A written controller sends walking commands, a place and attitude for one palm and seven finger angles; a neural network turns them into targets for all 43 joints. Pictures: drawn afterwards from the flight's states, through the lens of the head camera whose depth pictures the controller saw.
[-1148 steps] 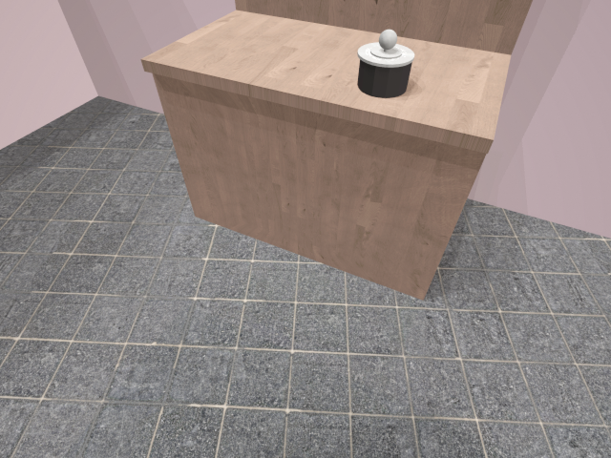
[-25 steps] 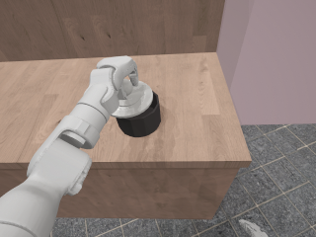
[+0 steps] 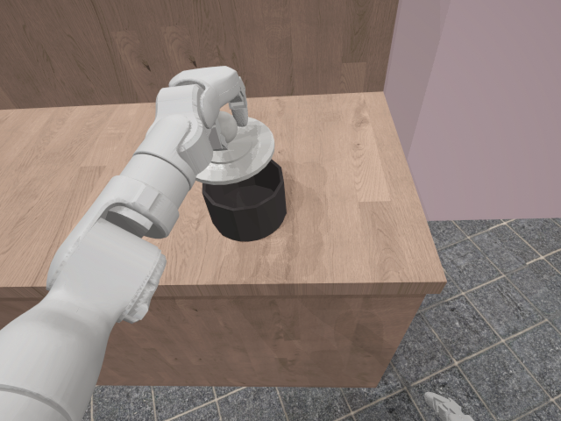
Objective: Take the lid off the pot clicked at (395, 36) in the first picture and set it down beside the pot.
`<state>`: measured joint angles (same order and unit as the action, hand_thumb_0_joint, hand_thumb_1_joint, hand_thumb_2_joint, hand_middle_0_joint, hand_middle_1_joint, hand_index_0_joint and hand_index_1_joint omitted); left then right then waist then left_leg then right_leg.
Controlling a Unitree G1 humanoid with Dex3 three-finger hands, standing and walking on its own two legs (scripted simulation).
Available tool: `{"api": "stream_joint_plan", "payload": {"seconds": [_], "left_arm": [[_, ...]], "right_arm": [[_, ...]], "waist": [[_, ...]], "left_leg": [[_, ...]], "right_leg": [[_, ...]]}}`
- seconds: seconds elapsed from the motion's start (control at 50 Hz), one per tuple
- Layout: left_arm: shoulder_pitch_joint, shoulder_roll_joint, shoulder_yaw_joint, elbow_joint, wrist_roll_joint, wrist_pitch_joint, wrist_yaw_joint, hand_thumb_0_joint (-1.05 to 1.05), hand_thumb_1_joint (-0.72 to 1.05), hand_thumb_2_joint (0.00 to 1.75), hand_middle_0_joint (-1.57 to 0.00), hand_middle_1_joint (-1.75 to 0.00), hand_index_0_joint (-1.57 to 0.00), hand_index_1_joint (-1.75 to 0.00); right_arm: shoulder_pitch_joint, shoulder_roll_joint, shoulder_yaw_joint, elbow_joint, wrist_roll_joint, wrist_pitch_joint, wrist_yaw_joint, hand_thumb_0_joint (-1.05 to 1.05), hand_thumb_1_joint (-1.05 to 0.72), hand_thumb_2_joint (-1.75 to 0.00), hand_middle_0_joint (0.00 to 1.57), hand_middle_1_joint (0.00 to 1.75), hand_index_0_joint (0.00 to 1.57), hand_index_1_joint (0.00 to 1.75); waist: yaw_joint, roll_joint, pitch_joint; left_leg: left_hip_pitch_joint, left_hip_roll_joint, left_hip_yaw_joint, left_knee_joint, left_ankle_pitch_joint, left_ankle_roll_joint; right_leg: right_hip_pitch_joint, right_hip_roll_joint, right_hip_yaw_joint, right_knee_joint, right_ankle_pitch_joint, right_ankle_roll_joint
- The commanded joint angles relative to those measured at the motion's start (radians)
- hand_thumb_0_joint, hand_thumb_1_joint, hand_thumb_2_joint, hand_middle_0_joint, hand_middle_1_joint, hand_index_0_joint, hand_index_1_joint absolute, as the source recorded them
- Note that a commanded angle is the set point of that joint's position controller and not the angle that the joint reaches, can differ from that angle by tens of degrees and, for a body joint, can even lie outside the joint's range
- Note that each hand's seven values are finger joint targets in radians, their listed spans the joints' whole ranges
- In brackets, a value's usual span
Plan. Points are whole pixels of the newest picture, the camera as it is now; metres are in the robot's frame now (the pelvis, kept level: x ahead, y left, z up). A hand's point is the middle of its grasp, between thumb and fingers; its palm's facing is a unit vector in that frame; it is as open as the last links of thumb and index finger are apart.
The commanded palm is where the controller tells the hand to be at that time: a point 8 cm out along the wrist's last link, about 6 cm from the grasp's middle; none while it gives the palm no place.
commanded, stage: lift the lid straight up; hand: left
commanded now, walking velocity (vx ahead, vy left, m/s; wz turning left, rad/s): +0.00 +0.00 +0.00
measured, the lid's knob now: (221, 127) +0.50 +0.08 +0.18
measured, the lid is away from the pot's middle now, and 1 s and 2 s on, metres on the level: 0.02 0.02 0.12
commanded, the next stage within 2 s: move the lid sideways beside the pot in 1.06 s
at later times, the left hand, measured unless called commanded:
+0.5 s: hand (208, 99) +0.47 +0.08 +0.24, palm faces -0.19 -0.04 -0.98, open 7.7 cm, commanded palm +0.45 +0.08 +0.31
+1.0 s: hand (211, 68) +0.47 +0.07 +0.28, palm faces -0.13 -0.03 -0.99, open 7.7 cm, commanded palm +0.46 +0.07 +0.34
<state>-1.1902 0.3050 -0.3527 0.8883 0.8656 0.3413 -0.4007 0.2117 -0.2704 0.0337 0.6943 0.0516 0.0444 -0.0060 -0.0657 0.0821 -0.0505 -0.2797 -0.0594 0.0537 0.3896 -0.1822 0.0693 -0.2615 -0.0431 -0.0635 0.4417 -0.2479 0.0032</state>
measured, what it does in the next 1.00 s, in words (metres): stands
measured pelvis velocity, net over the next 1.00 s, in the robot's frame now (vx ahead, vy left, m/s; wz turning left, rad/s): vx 0.00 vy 0.00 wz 0.00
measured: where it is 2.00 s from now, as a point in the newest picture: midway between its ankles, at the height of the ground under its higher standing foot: outside the picture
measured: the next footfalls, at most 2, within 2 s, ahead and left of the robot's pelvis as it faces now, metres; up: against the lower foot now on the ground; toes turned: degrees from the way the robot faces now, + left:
none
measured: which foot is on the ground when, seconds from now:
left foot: down 0.00-1.00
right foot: down 0.00-1.00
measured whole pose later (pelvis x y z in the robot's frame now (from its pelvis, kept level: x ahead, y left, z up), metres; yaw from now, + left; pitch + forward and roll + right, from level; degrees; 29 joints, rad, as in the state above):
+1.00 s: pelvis +0.00 +0.00 +0.00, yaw +0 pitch +5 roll +0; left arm -1.41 0.32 -0.36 0.93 0.89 0.38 -0.46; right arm 0.21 -0.28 0.04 0.70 0.05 0.02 0.00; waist -0.06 0.08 -0.06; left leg -0.29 -0.06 0.05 0.38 -0.17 0.07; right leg -0.27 -0.05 -0.07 0.43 -0.24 0.00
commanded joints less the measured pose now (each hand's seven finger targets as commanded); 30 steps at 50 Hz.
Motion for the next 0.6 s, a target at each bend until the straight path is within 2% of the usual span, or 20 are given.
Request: {"api": "stream_joint_plan", "payload": {"seconds": [0.0,0.02,0.04,0.1,0.12,0.14,0.18,0.2,0.22,0.24,0.26,0.28,0.32,0.4,0.42,0.44,0.5,0.52,0.54,0.58], "left_arm": [[-0.673,0.242,0.093,-0.209,0.043,-0.009,0.046,0.0,0.65,0.94,-0.86,-1.03,-0.86,-1.02],[-0.673,0.227,0.09,-0.233,0.028,-0.016,0.042,0.0,0.65,0.94,-0.86,-1.03,-0.86,-1.02],[-0.692,0.254,0.106,-0.254,0.037,-0.017,0.042,0.0,0.65,0.94,-0.86,-1.03,-0.86,-1.02],[-0.678,0.214,0.072,-0.206,0.035,-0.006,0.032,0.0,0.65,0.94,-0.86,-1.03,-0.86,-1.02],[-0.682,0.219,0.085,-0.246,0.018,-0.014,0.032,0.0,0.65,0.94,-0.86,-1.03,-0.86,-1.02],[-0.716,0.238,0.091,-0.291,0.031,-0.017,0.033,0.0,0.65,0.94,-0.86,-1.03,-0.86,-1.02],[-0.683,0.235,0.091,-0.202,0.041,-0.001,0.029,0.0,0.65,0.94,-0.86,-1.03,-0.86,-1.02],[-0.712,0.223,0.077,-0.212,0.04,0.001,0.027,0.0,0.65,0.94,-0.86,-1.03,-0.86,-1.02],[-0.705,0.212,0.082,-0.245,0.014,-0.01,0.028,0.0,0.65,0.94,-0.86,-1.03,-0.86,-1.02],[-0.725,0.235,0.088,-0.244,0.035,-0.009,0.028,0.0,0.65,0.94,-0.86,-1.03,-0.86,-1.02],[-0.732,0.239,0.092,-0.223,0.038,-0.004,0.027,0.0,0.65,0.94,-0.86,-1.03,-0.86,-1.02],[-0.749,0.26,0.104,-0.233,0.044,-0.003,0.028,0.0,0.65,0.94,-0.86,-1.03,-0.86,-1.02],[-0.737,0.229,0.083,-0.238,0.025,-0.009,0.027,0.0,0.65,0.94,-0.86,-1.03,-0.86,-1.02],[-0.76,0.221,0.071,-0.169,0.046,0.012,0.025,0.0,0.65,0.94,-0.86,-1.03,-0.86,-1.02],[-0.74,0.241,0.099,-0.159,0.032,0.007,0.027,0.0,0.65,0.94,-0.86,-1.03,-0.86,-1.02],[-0.795,0.266,0.103,-0.201,0.047,0.003,0.027,0.0,0.65,0.94,-0.86,-1.03,-0.86,-1.02],[-0.823,0.25,0.084,-0.183,0.058,0.009,0.025,0.0,0.65,0.94,-0.86,-1.03,-0.86,-1.02],[-0.813,0.208,0.062,-0.196,0.039,0.0,0.022,0.0,0.65,0.94,-0.86,-1.03,-0.86,-1.02],[-0.838,0.24,0.08,-0.207,0.054,0.002,0.023,0.0,0.65,0.94,-0.86,-1.03,-0.86,-1.02],[-0.822,0.215,0.063,-0.148,0.054,0.014,0.017,0.0,0.65,0.94,-0.86,-1.03,-0.86,-1.02]], "right_arm": [[-0.071,-0.109,-0.035,-0.132,0.006,-0.054,-0.01,0.0,-0.9,-0.9,0.2,0.3,0.2,0.3],[-0.067,-0.111,-0.039,-0.134,0.004,-0.056,-0.009,0.0,-0.9,-0.9,0.2,0.3,0.2,0.3],[-0.067,-0.109,-0.039,-0.136,0.004,-0.061,-0.008,0.0,-0.9,-0.9,0.2,0.3,0.2,0.3],[-0.07,-0.109,-0.037,-0.13,0.008,-0.062,-0.006,0.0,-0.9,-0.9,0.2,0.3,0.2,0.3],[-0.066,-0.115,-0.04,-0.132,0.006,-0.063,-0.003,0.0,-0.9,-0.9,0.2,0.3,0.2,0.3],[-0.075,-0.109,-0.038,-0.141,0.005,-0.07,-0.001,0.0,-0.9,-0.9,0.2,0.3,0.2,0.3],[-0.065,-0.111,-0.038,-0.125,0.006,-0.063,-0.002,0.0,-0.9,-0.9,0.2,0.3,0.2,0.3],[-0.071,-0.112,-0.035,-0.124,0.009,-0.061,-0.002,0.0,-0.9,-0.9,0.2,0.3,0.2,0.3],[-0.07,-0.114,-0.039,-0.132,0.006,-0.065,-0.003,0.0,-0.9,-0.9,0.2,0.3,0.2,0.3],[-0.071,-0.111,-0.036,-0.131,0.005,-0.068,-0.003,0.0,-0.9,-0.9,0.2,0.3,0.2,0.3],[-0.072,-0.11,-0.035,-0.129,0.005,-0.067,-0.004,0.0,-0.9,-0.9,0.2,0.3,0.2,0.3],[-0.075,-0.111,-0.034,-0.126,0.007,-0.067,-0.005,0.0,-0.9,-0.9,0.2,0.3,0.2,0.3],[-0.077,-0.112,-0.035,-0.134,0.006,-0.071,-0.004,0.0,-0.9,-0.9,0.2,0.3,0.2,0.3],[-0.076,-0.109,-0.029,-0.123,0.008,-0.066,-0.007,0.0,-0.9,-0.9,0.2,0.3,0.2,0.3],[-0.069,-0.117,-0.031,-0.121,0.005,-0.064,-0.01,0.0,-0.9,-0.9,0.2,0.3,0.2,0.3],[-0.072,-0.114,-0.025,-0.125,0.004,-0.067,-0.011,0.0,-0.9,-0.9,0.2,0.3,0.2,0.3],[-0.076,-0.107,-0.025,-0.127,0.006,-0.073,-0.014,0.0,-0.9,-0.9,0.2,0.3,0.2,0.3],[-0.074,-0.107,-0.027,-0.133,0.006,-0.076,-0.012,0.0,-0.9,-0.9,0.2,0.3,0.2,0.3],[-0.074,-0.107,-0.028,-0.128,0.004,-0.078,-0.011,0.0,-0.9,-0.9,0.2,0.3,0.2,0.3],[-0.07,-0.107,-0.026,-0.121,0.007,-0.075,-0.012,0.0,-0.9,-0.9,0.2,0.3,0.2,0.3]], "waist": [[0.003,-0.145,-0.418],[0.001,-0.149,-0.425],[0.006,-0.141,-0.449],[0.0,-0.145,-0.403],[0.003,-0.13,-0.422],[0.008,-0.116,-0.466],[0.003,-0.157,-0.407],[0.0,-0.149,-0.398],[0.002,-0.142,-0.412],[0.003,-0.138,-0.433],[0.004,-0.158,-0.417],[0.006,-0.141,-0.425],[0.004,-0.144,-0.426],[-0.002,-0.149,-0.385],[0.001,-0.159,-0.385],[0.002,-0.147,-0.429],[-0.001,-0.137,-0.428],[-0.006,-0.126,-0.432],[-0.003,-0.132,-0.453],[-0.01,-0.16,-0.41]], "left_leg": [[0.25,0.002,-0.109,0.006,0.258,0.011],[0.257,0.004,-0.113,0.01,0.281,0.012],[0.27,0.004,-0.111,0.009,0.279,0.012],[0.255,0.002,-0.11,0.008,0.273,0.011],[0.268,0.004,-0.117,0.013,0.309,0.01],[0.297,0.007,-0.12,0.013,0.316,0.007],[0.263,0.005,-0.114,0.013,0.286,0.009],[0.258,0.005,-0.112,0.006,0.27,0.007],[0.265,0.004,-0.117,0.011,0.291,0.009],[0.278,0.007,-0.117,0.009,0.294,0.007],[0.265,0.005,-0.119,0.007,0.273,0.008],[0.27,0.008,-0.115,0.006,0.273,0.006],[0.266,0.006,-0.122,0.011,0.298,0.005],[0.247,0.006,-0.115,0.002,0.242,0.005],[0.23,0.004,-0.114,0.002,0.242,0.007],[0.246,0.006,-0.115,-0.006,0.244,0.003],[0.256,0.007,-0.115,-0.001,0.259,0.004],[0.265,0.006,-0.121,0.008,0.286,0.005],[0.278,0.011,-0.12,0.007,0.283,0.001],[0.257,0.008,-0.117,0.005,0.265,0.004]], "right_leg": [[0.065,0.042,0.035,-0.032,0.353,-0.045],[0.065,0.039,0.033,-0.034,0.363,-0.048],[0.079,0.041,0.038,-0.033,0.368,-0.044],[0.051,0.044,0.03,-0.034,0.358,-0.046],[0.058,0.039,0.029,-0.031,0.372,-0.05],[0.068,0.042,0.032,-0.026,0.371,-0.047],[0.049,0.046,0.028,-0.035,0.354,-0.046],[0.038,0.045,0.026,-0.033,0.341,-0.047],[0.048,0.04,0.026,-0.035,0.354,-0.05],[0.05,0.044,0.029,-0.03,0.352,-0.048],[0.05,0.045,0.027,-0.034,0.341,-0.048],[0.052,0.044,0.03,-0.031,0.34,-0.049],[0.056,0.039,0.03,-0.032,0.349,-0.052],[0.021,0.045,0.026,-0.037,0.305,-0.05],[0.04,0.039,0.031,-0.043,0.313,-0.051],[0.057,0.04,0.032,-0.035,0.32,-0.048],[0.042,0.041,0.032,-0.033,0.322,-0.05],[0.039,0.039,0.031,-0.036,0.336,-0.053],[0.042,0.042,0.031,-0.031,0.331,-0.05],[0.023,0.045,0.027,-0.036,0.319,-0.049]]}}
